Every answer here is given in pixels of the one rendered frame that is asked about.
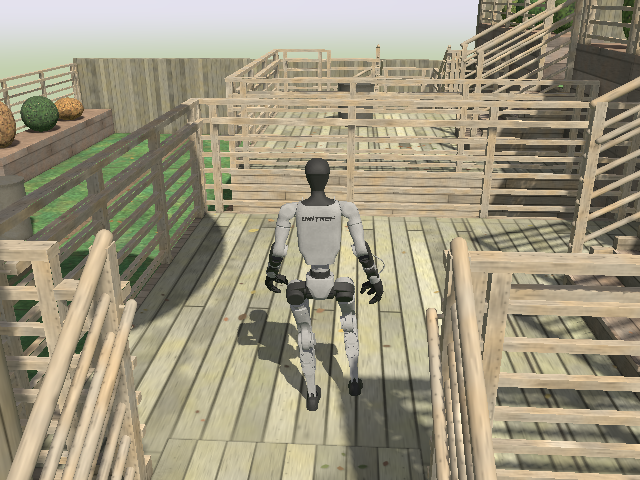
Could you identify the robot left upper arm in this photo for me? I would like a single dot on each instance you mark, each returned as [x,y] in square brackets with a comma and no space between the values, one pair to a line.
[287,212]

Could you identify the robot left forearm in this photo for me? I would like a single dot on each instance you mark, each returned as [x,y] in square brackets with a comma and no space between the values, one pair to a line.
[273,264]

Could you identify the humanoid robot torso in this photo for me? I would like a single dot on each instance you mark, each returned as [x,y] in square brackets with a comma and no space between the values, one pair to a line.
[319,237]

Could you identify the robot right forearm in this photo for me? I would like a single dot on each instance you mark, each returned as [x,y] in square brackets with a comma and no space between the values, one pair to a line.
[369,266]

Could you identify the left robot hand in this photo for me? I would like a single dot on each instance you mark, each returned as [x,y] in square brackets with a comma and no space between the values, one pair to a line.
[279,279]

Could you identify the left robot thigh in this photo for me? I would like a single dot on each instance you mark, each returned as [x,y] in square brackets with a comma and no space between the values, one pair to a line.
[299,304]

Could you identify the robot right upper arm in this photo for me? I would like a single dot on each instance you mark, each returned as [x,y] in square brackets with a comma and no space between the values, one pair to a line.
[350,211]

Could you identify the right robot hand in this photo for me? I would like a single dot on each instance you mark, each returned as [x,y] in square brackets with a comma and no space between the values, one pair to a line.
[377,287]

